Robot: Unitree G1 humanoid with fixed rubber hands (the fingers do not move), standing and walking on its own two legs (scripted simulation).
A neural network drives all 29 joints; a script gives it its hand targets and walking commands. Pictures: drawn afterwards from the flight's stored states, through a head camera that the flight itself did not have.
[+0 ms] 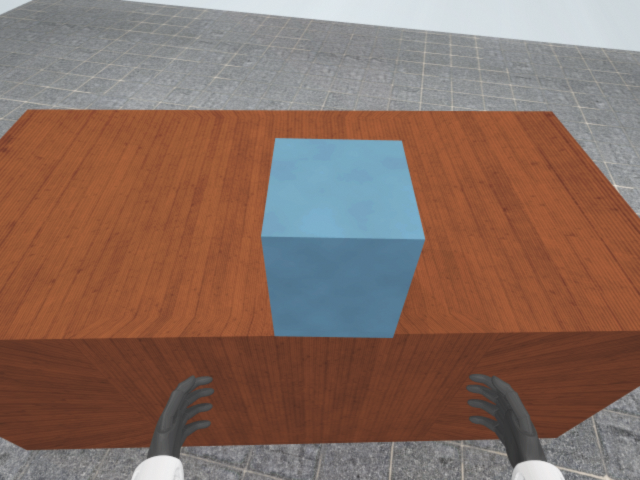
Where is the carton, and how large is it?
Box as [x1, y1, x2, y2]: [261, 138, 424, 337]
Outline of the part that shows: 275,138 261,232 261,240 274,335 392,337 424,241 422,227 401,141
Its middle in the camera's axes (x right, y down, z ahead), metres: +0.03 +0.01 +0.64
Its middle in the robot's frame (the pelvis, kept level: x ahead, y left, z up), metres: +0.46 +0.02 +0.00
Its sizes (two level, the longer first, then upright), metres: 0.210 0.200 0.250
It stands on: a pedestal, 0.65 m high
